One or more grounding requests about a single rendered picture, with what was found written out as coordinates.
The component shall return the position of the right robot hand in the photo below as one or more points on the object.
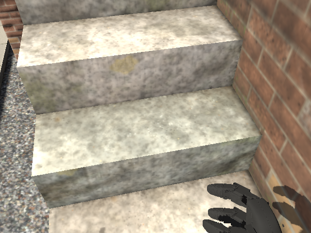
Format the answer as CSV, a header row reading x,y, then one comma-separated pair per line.
x,y
259,218

